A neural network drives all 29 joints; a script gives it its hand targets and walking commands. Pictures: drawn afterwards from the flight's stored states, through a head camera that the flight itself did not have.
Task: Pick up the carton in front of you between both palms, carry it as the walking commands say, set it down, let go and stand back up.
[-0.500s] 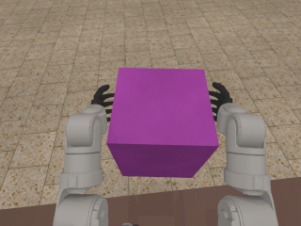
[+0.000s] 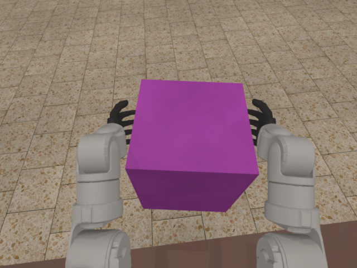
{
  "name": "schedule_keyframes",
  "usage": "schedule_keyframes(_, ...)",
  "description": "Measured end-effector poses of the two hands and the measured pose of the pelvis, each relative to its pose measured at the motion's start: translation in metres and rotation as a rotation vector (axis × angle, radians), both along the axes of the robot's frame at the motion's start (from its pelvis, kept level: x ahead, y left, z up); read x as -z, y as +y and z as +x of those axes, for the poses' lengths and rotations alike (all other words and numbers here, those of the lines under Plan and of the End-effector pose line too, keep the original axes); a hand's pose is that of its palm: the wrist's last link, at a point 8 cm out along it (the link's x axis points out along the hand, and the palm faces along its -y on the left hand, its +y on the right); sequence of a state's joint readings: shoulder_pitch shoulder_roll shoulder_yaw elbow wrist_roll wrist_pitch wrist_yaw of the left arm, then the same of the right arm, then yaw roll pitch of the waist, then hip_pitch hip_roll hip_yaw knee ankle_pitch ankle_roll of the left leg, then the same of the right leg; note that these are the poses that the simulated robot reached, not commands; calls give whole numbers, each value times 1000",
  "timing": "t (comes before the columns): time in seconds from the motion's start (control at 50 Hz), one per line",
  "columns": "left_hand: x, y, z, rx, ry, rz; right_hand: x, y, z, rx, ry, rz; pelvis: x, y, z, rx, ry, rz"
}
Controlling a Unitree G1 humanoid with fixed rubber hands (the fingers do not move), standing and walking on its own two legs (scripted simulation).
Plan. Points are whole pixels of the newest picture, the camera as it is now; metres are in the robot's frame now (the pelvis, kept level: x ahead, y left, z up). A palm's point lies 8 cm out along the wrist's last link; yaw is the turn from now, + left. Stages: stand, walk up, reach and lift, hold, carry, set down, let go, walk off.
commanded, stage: carry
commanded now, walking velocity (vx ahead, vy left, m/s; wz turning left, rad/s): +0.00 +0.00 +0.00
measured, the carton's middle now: (187, 152) +0.37 +0.00 +0.03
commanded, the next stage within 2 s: none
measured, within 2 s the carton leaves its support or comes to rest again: neither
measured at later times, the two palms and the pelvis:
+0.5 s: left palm (123, 133) +0.37 +0.14 +0.10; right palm (270, 127) +0.38 -0.16 +0.11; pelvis +0.02 -0.02 -0.01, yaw +1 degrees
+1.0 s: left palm (119, 145) +0.33 +0.13 +0.12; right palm (278, 142) +0.34 -0.17 +0.12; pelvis -0.01 -0.02 -0.01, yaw +1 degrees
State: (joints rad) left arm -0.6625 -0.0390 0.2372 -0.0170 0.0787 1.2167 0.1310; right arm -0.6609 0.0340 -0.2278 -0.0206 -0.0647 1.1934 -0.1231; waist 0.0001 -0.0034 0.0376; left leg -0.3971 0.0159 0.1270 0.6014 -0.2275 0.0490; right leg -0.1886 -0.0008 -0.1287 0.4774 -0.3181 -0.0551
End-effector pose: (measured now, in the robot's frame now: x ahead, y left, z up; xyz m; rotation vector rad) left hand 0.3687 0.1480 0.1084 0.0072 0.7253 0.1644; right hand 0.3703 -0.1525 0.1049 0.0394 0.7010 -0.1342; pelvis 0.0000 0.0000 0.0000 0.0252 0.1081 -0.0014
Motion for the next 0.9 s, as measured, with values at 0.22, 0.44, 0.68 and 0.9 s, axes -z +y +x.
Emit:
schedule_keyframes(0.22, 10, -5, 16, 26, 15, -6, 4, -5, 11, 5, 16, -30, 9, -5, 17, -10, -27, -6)
schedule_keyframes(0.44, 2, -13, 8, 4, 6, 9, -5, -13, 15, -27, 5, -26, 13, -18, 22, -15, -40, -14)
schedule_keyframes(0.68, -3, -12, -13, 13, 27, 18, -10, -12, -6, -41, 25, -44, 12, -21, 10, -16, -65, -15)
schedule_keyframes(0.9, -11, -14, -29, 26, 36, 30, -15, -14, -25, -41, 34, -46, 11, -20, -2, -15, -79, -16)
